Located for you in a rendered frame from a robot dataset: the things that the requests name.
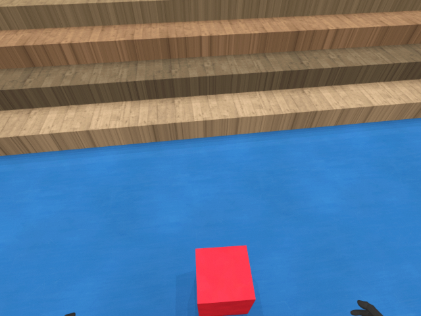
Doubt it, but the robot right hand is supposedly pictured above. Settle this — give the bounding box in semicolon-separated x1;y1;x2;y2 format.
351;300;383;316

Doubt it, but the carton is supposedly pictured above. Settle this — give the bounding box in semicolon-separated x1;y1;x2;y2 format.
195;246;256;316

